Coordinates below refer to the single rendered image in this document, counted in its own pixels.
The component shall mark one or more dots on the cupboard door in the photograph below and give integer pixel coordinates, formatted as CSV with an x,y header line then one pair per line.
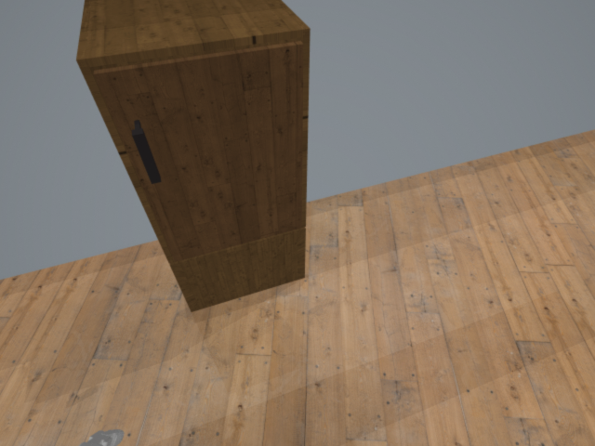
x,y
225,131

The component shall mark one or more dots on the handle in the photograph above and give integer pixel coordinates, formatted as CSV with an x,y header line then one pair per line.
x,y
145,153

